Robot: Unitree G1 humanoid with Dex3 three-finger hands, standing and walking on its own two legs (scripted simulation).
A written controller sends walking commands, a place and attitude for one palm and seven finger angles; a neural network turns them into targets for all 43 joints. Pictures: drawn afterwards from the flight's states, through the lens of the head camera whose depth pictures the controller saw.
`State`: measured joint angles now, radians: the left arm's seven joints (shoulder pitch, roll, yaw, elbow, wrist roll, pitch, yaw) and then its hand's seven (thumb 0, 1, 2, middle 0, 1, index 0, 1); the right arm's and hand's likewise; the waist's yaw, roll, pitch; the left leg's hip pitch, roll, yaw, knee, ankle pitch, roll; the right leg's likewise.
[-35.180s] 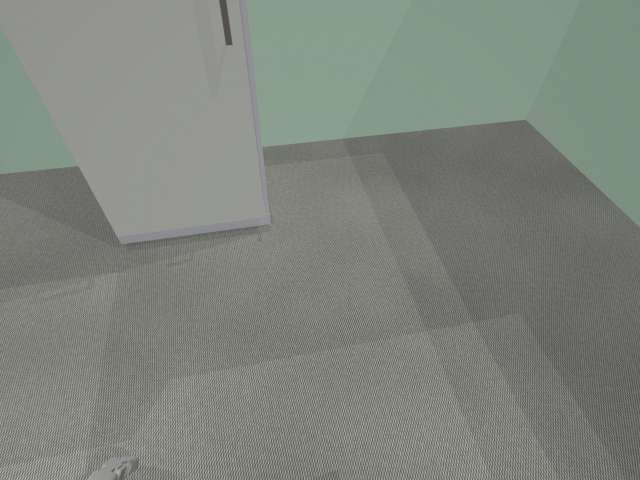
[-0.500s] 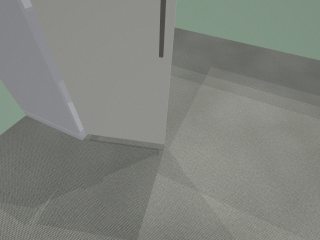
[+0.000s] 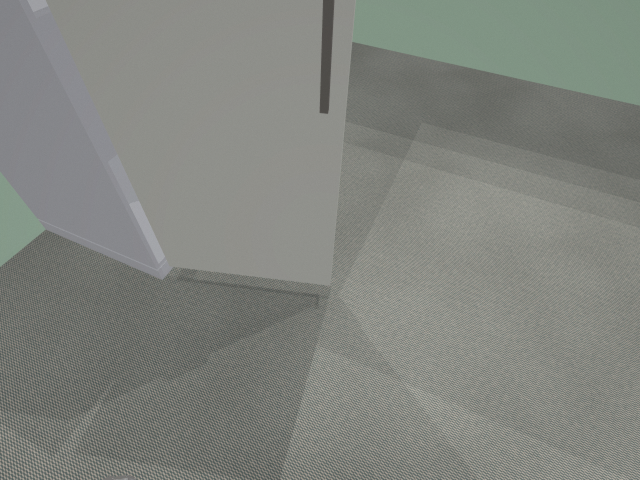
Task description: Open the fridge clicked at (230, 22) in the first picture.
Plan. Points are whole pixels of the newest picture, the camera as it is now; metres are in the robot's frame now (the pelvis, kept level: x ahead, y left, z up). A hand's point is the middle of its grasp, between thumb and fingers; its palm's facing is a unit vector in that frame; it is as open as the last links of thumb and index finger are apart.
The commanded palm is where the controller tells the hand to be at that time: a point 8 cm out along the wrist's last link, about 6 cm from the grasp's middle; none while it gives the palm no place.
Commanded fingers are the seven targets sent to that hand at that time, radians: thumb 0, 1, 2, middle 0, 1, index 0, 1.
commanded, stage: look to check the result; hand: right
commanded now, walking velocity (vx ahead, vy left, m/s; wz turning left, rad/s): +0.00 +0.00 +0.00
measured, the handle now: (327, 44) +0.80 +0.04 +0.16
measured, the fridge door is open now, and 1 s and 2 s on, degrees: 73 73 73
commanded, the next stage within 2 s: stand and wait in 0.24 s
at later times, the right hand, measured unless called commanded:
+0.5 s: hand out of the picture +0.10 -0.22 -0.16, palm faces -0.05 +0.95 -0.32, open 7.4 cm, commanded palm none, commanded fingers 0.00 -0.90 -0.90 0.20 0.30 0.20 0.30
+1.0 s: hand out of the picture +0.09 -0.22 -0.16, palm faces -0.05 +0.95 -0.32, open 7.4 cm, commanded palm none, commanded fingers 0.00 -0.90 -0.90 0.20 0.30 0.20 0.30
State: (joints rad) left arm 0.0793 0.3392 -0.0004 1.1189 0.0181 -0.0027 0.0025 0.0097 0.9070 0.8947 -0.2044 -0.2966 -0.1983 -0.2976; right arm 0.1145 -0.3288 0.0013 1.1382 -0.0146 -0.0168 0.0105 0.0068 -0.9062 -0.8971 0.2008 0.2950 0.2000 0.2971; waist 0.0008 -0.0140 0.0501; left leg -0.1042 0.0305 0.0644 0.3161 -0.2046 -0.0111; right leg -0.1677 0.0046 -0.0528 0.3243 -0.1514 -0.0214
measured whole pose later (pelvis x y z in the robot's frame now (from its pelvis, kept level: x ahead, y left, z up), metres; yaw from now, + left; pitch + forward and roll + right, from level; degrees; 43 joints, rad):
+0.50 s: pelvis +0.02 +0.02 +0.00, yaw +1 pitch -1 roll +0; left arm 0.09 0.33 -0.01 1.13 0.02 0.00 0.01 0.01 0.91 0.89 -0.21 -0.30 -0.20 -0.30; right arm 0.10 -0.32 0.00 1.13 -0.01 -0.02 0.00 0.01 -0.91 -0.90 0.20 0.30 0.20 0.30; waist 0.01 -0.01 0.04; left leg -0.06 0.01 0.06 0.29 -0.22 0.01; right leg -0.12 -0.02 -0.05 0.30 -0.17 0.00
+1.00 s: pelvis +0.02 +0.02 +0.00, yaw +1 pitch -1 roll +0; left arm 0.11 0.32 0.00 1.13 0.02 0.00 0.01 0.01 0.91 0.89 -0.21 -0.30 -0.20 -0.30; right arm 0.12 -0.31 0.00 1.14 -0.01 -0.02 0.00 0.01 -0.91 -0.90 0.20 0.30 0.20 0.30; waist 0.01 -0.01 0.05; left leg -0.05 -0.01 0.06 0.28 -0.21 0.02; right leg -0.11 -0.03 -0.06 0.30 -0.17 0.01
